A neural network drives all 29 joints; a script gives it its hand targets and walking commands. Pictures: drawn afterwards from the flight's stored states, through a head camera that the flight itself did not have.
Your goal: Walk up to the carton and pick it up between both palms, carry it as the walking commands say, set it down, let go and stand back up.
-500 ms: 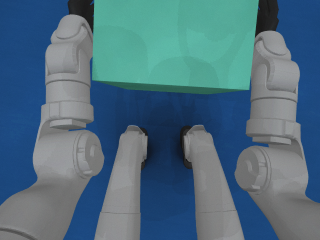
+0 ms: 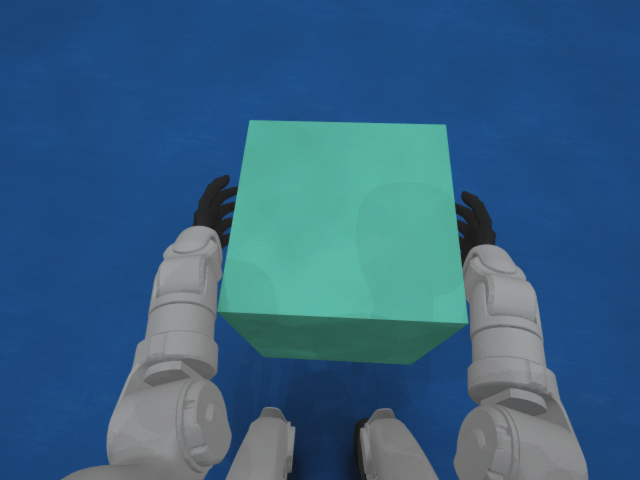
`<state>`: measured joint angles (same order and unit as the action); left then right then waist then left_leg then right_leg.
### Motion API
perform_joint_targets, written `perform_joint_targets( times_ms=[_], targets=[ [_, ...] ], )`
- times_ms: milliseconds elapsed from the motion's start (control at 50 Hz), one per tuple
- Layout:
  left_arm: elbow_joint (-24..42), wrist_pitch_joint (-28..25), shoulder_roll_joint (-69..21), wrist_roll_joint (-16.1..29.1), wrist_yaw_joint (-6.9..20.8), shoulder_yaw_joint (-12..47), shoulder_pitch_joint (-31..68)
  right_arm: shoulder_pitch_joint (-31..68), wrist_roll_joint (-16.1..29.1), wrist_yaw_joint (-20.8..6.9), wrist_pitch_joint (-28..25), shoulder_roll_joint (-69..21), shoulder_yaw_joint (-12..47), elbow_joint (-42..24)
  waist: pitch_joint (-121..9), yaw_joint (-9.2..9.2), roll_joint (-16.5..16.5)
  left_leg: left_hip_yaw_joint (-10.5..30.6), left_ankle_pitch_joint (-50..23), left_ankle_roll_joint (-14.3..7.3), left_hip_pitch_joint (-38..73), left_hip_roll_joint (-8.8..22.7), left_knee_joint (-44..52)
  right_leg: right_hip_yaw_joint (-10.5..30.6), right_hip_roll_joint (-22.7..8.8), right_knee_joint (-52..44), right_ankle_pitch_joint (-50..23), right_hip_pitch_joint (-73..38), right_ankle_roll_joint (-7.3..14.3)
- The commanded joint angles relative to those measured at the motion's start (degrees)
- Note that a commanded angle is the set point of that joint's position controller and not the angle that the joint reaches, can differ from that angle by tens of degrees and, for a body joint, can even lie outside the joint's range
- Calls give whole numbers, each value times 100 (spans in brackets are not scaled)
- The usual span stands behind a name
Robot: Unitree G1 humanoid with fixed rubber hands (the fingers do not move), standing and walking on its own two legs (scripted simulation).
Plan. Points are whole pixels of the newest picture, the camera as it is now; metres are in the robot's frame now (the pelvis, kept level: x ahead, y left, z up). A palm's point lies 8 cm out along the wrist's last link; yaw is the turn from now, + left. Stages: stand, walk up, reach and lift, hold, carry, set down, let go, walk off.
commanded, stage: reach and lift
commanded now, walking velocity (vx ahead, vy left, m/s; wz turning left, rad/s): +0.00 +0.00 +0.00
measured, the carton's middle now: (340, 258) +0.41 -0.01 -0.09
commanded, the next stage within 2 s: none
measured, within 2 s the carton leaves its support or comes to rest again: neither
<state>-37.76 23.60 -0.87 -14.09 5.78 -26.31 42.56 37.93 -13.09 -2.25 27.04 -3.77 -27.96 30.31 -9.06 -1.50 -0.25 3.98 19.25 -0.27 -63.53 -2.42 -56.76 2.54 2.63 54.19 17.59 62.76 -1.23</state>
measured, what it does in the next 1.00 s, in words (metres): rises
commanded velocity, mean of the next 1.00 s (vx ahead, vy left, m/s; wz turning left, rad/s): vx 0.00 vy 0.00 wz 0.00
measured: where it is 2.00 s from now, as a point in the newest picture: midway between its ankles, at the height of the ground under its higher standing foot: outside the picture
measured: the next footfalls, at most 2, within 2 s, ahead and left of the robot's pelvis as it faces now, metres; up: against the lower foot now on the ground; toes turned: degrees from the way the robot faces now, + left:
none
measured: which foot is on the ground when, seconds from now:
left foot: down 0.00-1.00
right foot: down 0.00-1.00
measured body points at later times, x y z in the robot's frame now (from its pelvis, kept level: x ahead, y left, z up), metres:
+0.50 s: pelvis +0.02 +0.00 +0.05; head +0.12 +0.01 +0.48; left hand +0.39 +0.16 +0.02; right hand +0.37 -0.18 +0.03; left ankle +0.06 +0.11 -0.66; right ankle +0.07 -0.13 -0.66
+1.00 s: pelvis +0.04 -0.01 +0.08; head +0.04 +0.00 +0.53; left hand +0.37 +0.15 +0.09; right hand +0.35 -0.19 +0.10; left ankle +0.06 +0.11 -0.66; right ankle +0.07 -0.13 -0.66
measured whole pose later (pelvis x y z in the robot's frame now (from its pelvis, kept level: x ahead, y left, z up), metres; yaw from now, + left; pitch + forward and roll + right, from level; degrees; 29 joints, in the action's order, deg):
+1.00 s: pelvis +0.04 -0.01 +0.08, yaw +1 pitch +2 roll +0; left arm -23.7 30.8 -3.8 -11.8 7.5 -18.7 19.1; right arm 16.2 -13.5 -2.7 35.1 -7.8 -19.1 16.4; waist -3.6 -3.1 0.3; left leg 4.5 11.8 -0.2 -16.7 -1.8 -26.1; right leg 3.2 1.4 24.9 10.9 16.5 -0.3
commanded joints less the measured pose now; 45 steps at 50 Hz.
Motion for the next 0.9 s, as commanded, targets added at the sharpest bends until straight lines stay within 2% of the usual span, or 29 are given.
perform_joint_targets(
  times_ms=[0, 40, 60, 80, 120, 140, 160, 200, 240, 260, 300, 360, 400, 460, 500, 520, 560, 580, 600, 620, 640, 660, 700, 740, 760, 800, 820, 860, 880],
  targets=[
    [-167, -77, -5646, 469, 1479, 2890, 2319, 3056, 608, -1628, -262, -5645, 3231, -133, -3147, -135, 225, -112, -1591, -164, 2318, -420, 1134, -248, 414, -897, -1625, -2651, 0],
    [-298, -74, -5524, 342, 1468, 2839, 1657, 2828, 677, -1585, -330, -5690, 3374, -330, -2933, 120, 223, -64, -2047, -179, 2713, -413, 1299, -178, 399, -1060, -1888, -2596, -6],
    [-241, -93, -5690, 388, 1448, 3011, 1352, 2685, 822, -1579, -385, -5714, 3601, -518, -2994, 146, 133, -26, -2475, -159, 2853, -422, 1376, -88, 415, -1161, -2321, -2862, 45],
    [102, -129, -5550, 489, 1453, 3334, 1594, 2260, 728, -1538, -386, -5782, 3520, -475, -3119, -71, 21, -59, -2653, -116, 3048, -404, 1354, -131, 432, -1161, -2562, -2895, 17],
    [304, -228, -5413, 595, 1440, 3493, 1566, 2612, 1052, -1509, -486, -5759, 3997, -758, -3161, 252, 29, -62, -2741, -125, 2791, -464, 1454, 42, 365, -1234, -2958, -3374, 20],
    [688, -275, -5777, 873, 1461, 3926, 1446, 2510, 1266, -1505, -557, -5950, 4512, -1371, -4010, 188, 41, -28, -3200, -91, 3248, -516, 1513, 21, 417, -1206, -3596, -4116, -11],
    [739, -304, -5476, 811, 1433, 3697, 1400, 2594, 1156, -1461, -565, -5726, 4337, -1203, -3649, 156, 191, -2, -2860, -96, 2960, -472, 1474, 39, 373, -1143, -3355, -3815, -25],
    [951, -363, -5412, 966, 1430, 4021, 1844, 2691, 1254, -1399, -668, -5558, 4520, -1395, -3746, 184, -48, -83, -2813, -35, 3030, -544, 1508, 154, 397, -1330, -3266, -3947, 9],
    [1037, -344, -5604, 879, 1403, 4216, 1478, 2418, 1165, -1395, -657, -5578, 4536, -1394, -3685, -1, -9, 0, -2752, -63, 3448, -478, 1658, 2, 442, -1414, -2966, -3844, -10],
    [1181, -300, -5532, 905, 1362, 4226, 1534, 2138, 994, -1372, -638, -5359, 4283, -1196, -3400, -83, -402, 2, -2501, 16, 3477, -468, 1678, -9, 453, -1466, -2465, -3490, 59],
    [1339, -254, -5682, 1023, 1406, 4526, 1815, 2267, 1119, -1428, -611, -5506, 4444, -1393, -3718, -165, -461, -65, -2542, 42, 3837, -431, 1686, -61, 494, -1538, -2468, -3537, 90],
    [1447, -125, -5725, 1054, 1427, 4547, 1679, 2171, 1049, -1412, -473, -5664, 4478, -1574, -3780, -163, -147, -88, -2129, 3, 3877, -405, 1862, -108, 516, -1671, -2199, -4178, 60],
    [814, 26, -5662, 926, 1492, 4236, 1512, 2346, 958, -1375, -280, -5577, 4472, -1530, -3079, -111, 141, -112, -1403, -106, 3711, -393, 2090, -123, 470, -1911, -1537, -4232, 2],
    [640, 121, -5952, 767, 1519, 4100, 1455, 2814, 1097, -1475, -226, -5628, 4538, -1763, -2862, 60, -17, 13, -973, -162, 3976, -388, 2354, -41, 399, -2084, -1002, -4316, 45],
    [564, 192, -6124, 796, 1458, 3976, 1144, 2382, 1003, -1530, -112, -5468, 4383, -1439, -2488, -61, -107, 50, -1192, -86, 4271, -338, 2488, -118, 385, -2202, -1032, -4128, 101],
    [690, 226, -5944, 803, 1441, 4037, 1221, 2383, 1113, -1548, -51, -5658, 4526, -1383, -2555, 158, -58, -20, -1152, -97, 4345, -367, 2581, -106, 398, -2209, -1065, -4450, 42],
    [343, 295, -5758, 492, 1411, 3651, 1152, 2307, 885, -1597, -4, -5370, 4043, -978, -1698, 9, -185, 59, -875, -113, 4260, -328, 2828, -91, 368, -2409, -739, -4098, 134],
    [728, 275, -5703, 676, 1415, 3842, 1522, 1933, 761, -1557, 90, -5535, 3942, -684, -1595, -123, -18, 70, -630, -110, 4293, -280, 2906, -93, 370, -2519, -511, -4258, 133],
    [637, 366, -5737, 643, 1420, 3775, 1348, 1846, 721, -1542, 157, -5582, 3939, -732, -1379, -83, 5, 57, -391, -132, 4243, -276, 2997, -128, 309, -2547, -314, -4424, 105],
    [608, 401, -5702, 634, 1417, 3860, 1314, 2108, 904, -1539, 138, -5606, 4063, -994, -1415, -47, -280, 31, -619, -141, 4457, -298, 3017, -96, 289, -2591, -572, -4460, 112],
    [752, 437, -5671, 678, 1398, 3816, 1361, 2128, 921, -1580, 210, -5667, 4050, -854, -1406, 99, -134, 51, -570, -127, 4605, -251, 3152, -117, 303, -2695, -442, -4529, 109],
    [637, 461, -5798, 692, 1389, 3852, 1234, 1952, 875, -1538, 229, -5534, 3954, -891, -1226, -61, -429, 11, -854, -73, 4534, -274, 3205, -114, 320, -2686, -807, -4648, 135],
    [475, 531, -5641, 648, 1373, 3701, 1073, 2014, 909, -1496, 331, -5491, 4008, -939, -1021, -33, -29, 26, -757, -128, 4511, -280, 3237, -86, 296, -2818, -756, -4781, 73],
    [916, 544, -6041, 966, 1425, 4118, 1112, 1945, 1119, -1456, 270, -5668, 4340, -1399, -1800, -130, -204, -19, -1253, -79, 5165, -350, 3267, -30, 322, -2908, -1266, -5234, 103],
    [567, 633, -5925, 847, 1393, 3739, 786, 1849, 924, -1412, 406, -5308, 4140, -1202, -1180, -167, -143, 37, -1167, -82, 4910, -295, 3318, -21, 291, -2920, -1091, -5142, 105],
    [986, 571, -6088, 1040, 1378, 4168, 1087, 2135, 1118, -1389, 364, -5621, 4544, -1647, -1841, -158, 174, 107, -1500, -74, 5260, -281, 3336, -21, 382, -2944, -1474, -5550, 61],
    [1160, 588, -6116, 1114, 1364, 4418, 1119, 1976, 1253, -1404, 370, -5588, 4632, -1776, -1999, -186, -183, 54, -1783, -20, 5456, -302, 3310, -12, 357, -2928, -1715, -5537, 67],
    [1395, 639, -5824, 1135, 1288, 4443, 1234, 1582, 1175, -1376, 461, -5555, 4297, -1389, -1380, -261, -259, 103, -1534, -1, 5348, -286, 3359, 6, 324, -3024, -1437, -5205, 92],
    [1307, 682, -5771, 1137, 1286, 4279, 1075, 1700, 1156, -1337, 503, -5491, 4368, -1633, -1225, -234, 35, 47, -1464, -35, 5185, -306, 3455, 7, 334, -3137, -1522, -5552, 50]
  ],
)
